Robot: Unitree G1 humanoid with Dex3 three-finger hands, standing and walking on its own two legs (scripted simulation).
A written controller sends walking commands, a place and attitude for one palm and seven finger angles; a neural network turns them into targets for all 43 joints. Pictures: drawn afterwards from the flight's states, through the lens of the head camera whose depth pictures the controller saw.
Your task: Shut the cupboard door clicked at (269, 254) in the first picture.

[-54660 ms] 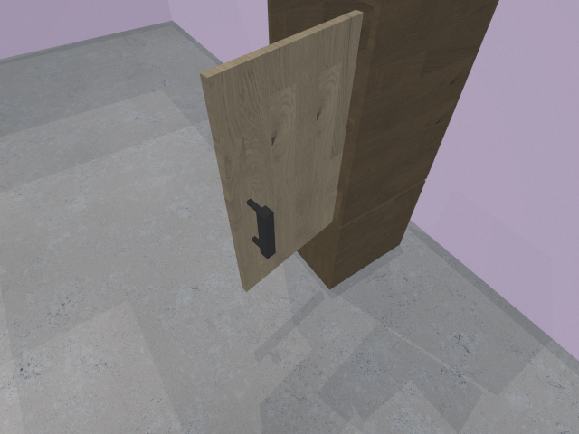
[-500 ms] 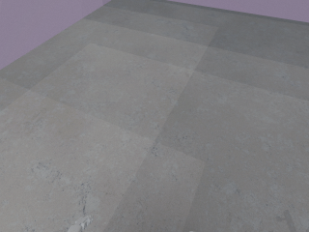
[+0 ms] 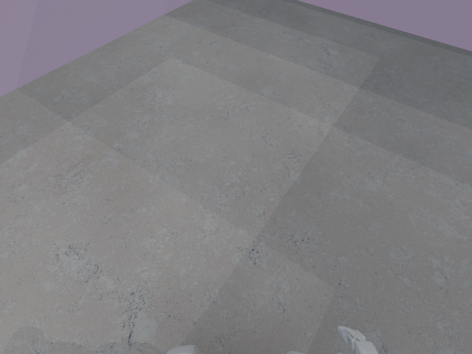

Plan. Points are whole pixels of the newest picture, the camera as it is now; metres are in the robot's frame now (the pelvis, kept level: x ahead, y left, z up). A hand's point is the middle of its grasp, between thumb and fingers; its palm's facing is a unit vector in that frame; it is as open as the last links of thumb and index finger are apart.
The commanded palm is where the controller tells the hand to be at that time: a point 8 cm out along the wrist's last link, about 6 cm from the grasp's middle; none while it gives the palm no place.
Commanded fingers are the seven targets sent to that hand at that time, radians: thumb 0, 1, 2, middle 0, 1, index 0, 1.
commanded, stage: turn to face it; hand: left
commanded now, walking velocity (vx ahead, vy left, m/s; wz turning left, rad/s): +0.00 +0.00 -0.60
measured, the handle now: out of the picture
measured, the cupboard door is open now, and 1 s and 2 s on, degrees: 24 24 24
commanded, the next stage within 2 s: none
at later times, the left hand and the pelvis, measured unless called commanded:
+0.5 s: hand (145, 319) +0.19 +0.21 -0.17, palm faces -0.24 -0.94 -0.23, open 7.3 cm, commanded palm none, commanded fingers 0.00 0.90 0.90 -0.20 -0.30 -0.20 -0.30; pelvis +0.06 +0.02 +0.00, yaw -18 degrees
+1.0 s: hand (209, 275) +0.28 +0.09 -0.15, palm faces -0.59 -0.77 -0.24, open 7.3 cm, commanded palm none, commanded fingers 0.00 0.90 0.90 -0.20 -0.30 -0.20 -0.30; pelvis +0.08 +0.00 +0.00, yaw -36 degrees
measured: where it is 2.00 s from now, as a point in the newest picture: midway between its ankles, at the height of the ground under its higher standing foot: outside the picture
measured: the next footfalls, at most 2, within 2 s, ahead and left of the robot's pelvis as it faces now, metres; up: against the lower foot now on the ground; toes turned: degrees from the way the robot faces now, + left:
right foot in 0.14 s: +0.07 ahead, -0.12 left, +0.00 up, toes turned -9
left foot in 0.44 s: +0.12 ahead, +0.12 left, +0.00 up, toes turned -13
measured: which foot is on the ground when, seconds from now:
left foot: down 0.00-0.14, up 0.16-0.42, down 0.44-0.80, up 0.82-1.00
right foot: up 0.00-0.12, down 0.14-0.44, up 0.46-0.78, down 0.80-1.00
